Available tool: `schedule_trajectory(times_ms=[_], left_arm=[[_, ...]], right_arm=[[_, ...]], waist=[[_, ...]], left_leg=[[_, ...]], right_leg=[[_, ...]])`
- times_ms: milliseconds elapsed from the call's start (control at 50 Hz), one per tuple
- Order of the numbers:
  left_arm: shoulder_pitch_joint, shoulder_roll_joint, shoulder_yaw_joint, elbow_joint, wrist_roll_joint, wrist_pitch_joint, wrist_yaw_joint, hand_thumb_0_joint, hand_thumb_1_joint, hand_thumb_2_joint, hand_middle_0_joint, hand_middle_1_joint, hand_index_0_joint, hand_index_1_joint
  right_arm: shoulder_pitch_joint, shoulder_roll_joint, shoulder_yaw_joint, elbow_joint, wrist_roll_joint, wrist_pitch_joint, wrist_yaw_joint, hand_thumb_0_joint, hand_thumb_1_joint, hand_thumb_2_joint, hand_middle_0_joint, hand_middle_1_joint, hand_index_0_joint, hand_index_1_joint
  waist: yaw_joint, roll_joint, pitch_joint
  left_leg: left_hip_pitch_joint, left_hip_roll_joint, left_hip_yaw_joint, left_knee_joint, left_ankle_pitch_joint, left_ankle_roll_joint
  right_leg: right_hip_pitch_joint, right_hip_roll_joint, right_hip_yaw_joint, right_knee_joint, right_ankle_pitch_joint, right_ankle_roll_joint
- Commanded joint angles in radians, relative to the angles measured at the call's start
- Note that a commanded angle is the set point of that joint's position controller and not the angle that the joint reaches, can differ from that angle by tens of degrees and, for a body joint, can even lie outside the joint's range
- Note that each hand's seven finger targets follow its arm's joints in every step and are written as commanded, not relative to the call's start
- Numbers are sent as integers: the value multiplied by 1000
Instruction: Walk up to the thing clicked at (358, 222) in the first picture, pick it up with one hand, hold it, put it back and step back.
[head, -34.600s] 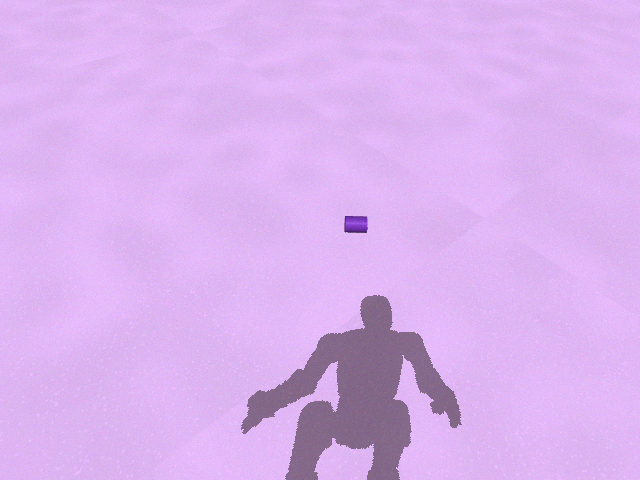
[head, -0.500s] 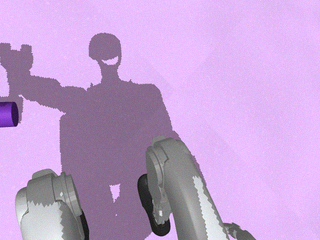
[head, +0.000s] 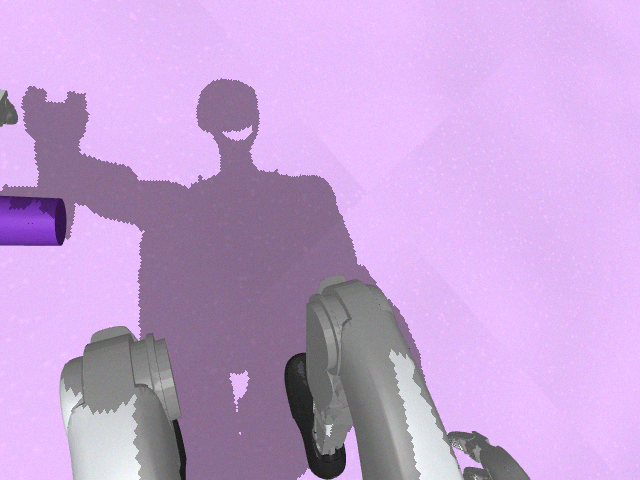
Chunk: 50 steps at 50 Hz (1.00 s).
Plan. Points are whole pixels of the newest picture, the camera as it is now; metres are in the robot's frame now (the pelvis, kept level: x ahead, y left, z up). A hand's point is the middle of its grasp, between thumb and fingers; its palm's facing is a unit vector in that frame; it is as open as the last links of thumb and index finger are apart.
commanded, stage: close in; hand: left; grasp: from above
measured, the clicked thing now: (22, 221) +0.49 +0.29 -0.30
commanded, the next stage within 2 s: rest palm in 0.10 s
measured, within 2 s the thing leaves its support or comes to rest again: neither
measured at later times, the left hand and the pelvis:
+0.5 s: hand (2, 224) +0.46 +0.29 -0.22, palm faces -0.49 +0.01 -0.87, open 14.3 cm; pelvis -0.01 +0.00 -0.02, yaw -1 degrees
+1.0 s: hand (4, 226) +0.47 +0.30 -0.26, palm faces -0.52 -0.03 -0.85, open 14.3 cm; pelvis +0.00 +0.00 -0.03, yaw -3 degrees
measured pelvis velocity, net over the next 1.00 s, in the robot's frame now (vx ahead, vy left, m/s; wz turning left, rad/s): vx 0.00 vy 0.00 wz -0.05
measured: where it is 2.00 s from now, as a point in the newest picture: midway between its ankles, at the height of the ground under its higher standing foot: (248, 465)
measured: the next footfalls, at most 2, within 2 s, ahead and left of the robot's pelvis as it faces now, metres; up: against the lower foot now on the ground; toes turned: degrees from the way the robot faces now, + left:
none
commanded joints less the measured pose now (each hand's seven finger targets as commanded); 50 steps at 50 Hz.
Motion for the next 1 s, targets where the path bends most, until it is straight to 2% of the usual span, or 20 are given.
schedule_trajectory(times_ms=[0, 40, 80, 180, 200, 240, 280, 320, 380, 440, 580, 620, 660, 720, 760, 820, 860, 880, 900, 980], left_arm=[[-232, 142, -1, -34, -9, 33, 0, 0, -525, 997, -66, -1004, -80, -989], [-240, 183, 14, -65, -20, 33, -16, 0, -511, 983, -67, -1015, -86, -994], [-276, 219, 33, -102, -33, 14, -22, 0, -520, 991, -69, -1005, -84, -989], [-322, 312, 108, -118, -11, -60, 22, 0, -552, 1013, -67, -980, -69, -977], [-333, 331, 117, -136, -2, -77, 39, 0, -574, 1042, -67, -958, -51, -974], [-306, 315, 111, -75, 14, -94, 76, 0, -570, 1043, -64, -952, -48, -967], [-271, 275, 90, 20, 22, -102, 113, 0, -557, 1034, -64, -957, -53, -967], [-283, 286, 81, 45, 48, -103, 146, 0, -547, 1028, -66, -955, -58, -962], [-304, 292, 69, 42, 74, -92, 173, 0, -553, 1042, -65, -949, -52, -962], [-328, 307, 82, 18, 61, -78, 209, 0, -560, 1051, -66, -945, -49, -961], [-289, 326, 95, 81, 75, -22, 261, 0, -552, 1044, -65, -934, -49, -949], [-264, 317, 87, 109, 74, 0, 261, 0, -540, 1029, -65, -941, -53, -951], [-275, 361, 112, 77, 73, 15, 266, 0, -540, 1034, -64, -934, -50, -946], [-245, 360, 119, 81, 63, 44, 252, 0, -551, 1036, -62, -931, -47, -945], [-222, 395, 158, 67, 48, 52, 243, 0, -541, 1025, -62, -934, -49, -945], [-150, 395, 175, 75, 28, 66, 213, 0, -552, 1035, -62, -930, -45, -945], [-138, 392, 179, 53, 11, 61, 189, 0, -548, 1030, -61, -936, -46, -950], [-149, 369, 166, 58, 10, 59, 170, 0, -553, 1030, -62, -936, -46, -951], [-152, 408, 196, 36, 6, 53, 157, 0, -553, 1034, -65, -931, -47, -948], [-158, 400, 193, -18, -14, -2, 129, 0, -571, 1055, -67, -930, -41, -956]], right_arm=[[235, -265, -63, 7, 15, 14, -9, 0, -912, -898, 200, 300, 200, 300], [222, -268, -57, -11, 18, 17, -9, 0, -912, -898, 200, 300, 200, 300], [221, -273, -50, -24, 14, 18, -6, 0, -915, -899, 200, 300, 200, 300], [228, -296, -31, -51, -8, 20, -5, 0, -916, -901, 199, 300, 199, 300], [224, -286, -22, -55, -13, 20, -4, 0, -912, -904, 199, 300, 199, 300], [222, -282, -19, -52, -23, 16, -3, 0, -908, -902, 199, 300, 199, 300], [211, -275, -6, -47, -31, 5, -3, 0, -907, -901, 199, 300, 199, 300], [213, -279, -2, -35, -36, -7, -8, 0, -906, -900, 199, 300, 199, 300], [219, -282, -1, -19, -43, -29, -8, 0, -904, -900, 199, 300, 199, 300], [224, -291, 5, -10, -52, -50, -7, 0, -907, -901, 199, 300, 199, 300], [223, -298, 15, 11, -61, -90, 5, 0, -904, -899, 199, 300, 199, 300], [210, -300, 18, 3, -62, -105, 13, 0, -904, -899, 199, 300, 199, 300], [214, -311, 18, 0, -60, -111, 15, 0, -902, -899, 199, 300, 199, 300], [209, -318, 20, -26, -58, -126, 24, 0, -904, -900, 199, 300, 199, 300], [211, -334, 15, -49, -58, -129, 26, 0, -904, -901, 199, 300, 199, 300], [222, -340, 5, -53, -54, -121, 25, 0, -906, -902, 199, 300, 199, 300], [230, -343, 2, -58, -53, -113, 27, 0, -907, -903, 199, 300, 199, 300], [230, -343, 4, -70, -56, -114, 29, 0, -908, -904, 199, 300, 199, 300], [241, -345, 5, -59, -57, -109, 29, 0, -908, -903, 199, 300, 199, 300], [234, -346, 15, -73, -64, -86, 23, 0, -908, -905, 199, 300, 199, 300]], waist=[[-36, 346, -570], [-28, 354, -602], [-42, 347, -615], [-59, 403, -605], [-49, 432, -620], [-63, 424, -605], [-78, 379, -518], [-87, 373, -487], [-87, 391, -517], [-94, 406, -569], [-105, 443, -545], [-107, 443, -514], [-98, 440, -526], [-97, 433, -532], [-98, 417, -535], [-83, 425, -553], [-86, 434, -560], [-107, 411, -527], [-107, 413, -515], [-112, 374, -513]], left_leg=[[605, -2, 35, -295, 242, -2], [625, -1, 38, -282, 294, 1], [610, 0, 40, -257, 306, 4], [618, -7, 38, -224, 280, -13], [619, -5, 49, -229, 256, -14], [607, -4, 56, -219, 206, -10], [529, -6, 58, -221, 122, -3], [500, -6, 58, -227, 70, 2], [535, 1, 50, -217, 77, 1], [568, 5, 44, -193, 137, 0], [570, 13, 44, -165, 218, -7], [542, 15, 49, -153, 201, -5], [535, 15, 49, -150, 214, -4], [538, 18, 50, -137, 235, -4], [516, 16, 48, -137, 248, -3], [534, 19, 42, -131, 296, -9], [545, 20, 36, -133, 318, -11], [537, 21, 35, -112, 309, -9], [528, 22, 34, -110, 307, -9], [503, 25, 27, -102, 278, -8]], right_leg=[[239, 33, -86, -200, 248, -81], [265, 32, -77, -192, 284, -77], [293, 32, -71, -191, 298, -74], [275, 36, -79, -185, 245, -91], [290, 38, -79, -185, 229, -89], [273, 43, -79, -185, 196, -87], [244, 46, -84, -195, 139, -83], [225, 47, -82, -199, 101, -80], [204, 49, -89, -179, 109, -79], [229, 49, -94, -155, 165, -75], [237, 56, -107, -120, 247, -72], [234, 59, -105, -116, 243, -72], [254, 60, -106, -119, 253, -75], [270, 62, -104, -113, 270, -77], [308, 61, -107, -120, 280, -77], [332, 62, -112, -116, 307, -81], [350, 61, -114, -119, 318, -81], [322, 59, -113, -113, 312, -82], [328, 59, -114, -118, 307, -81], [371, 62, -114, -141, 285, -81]])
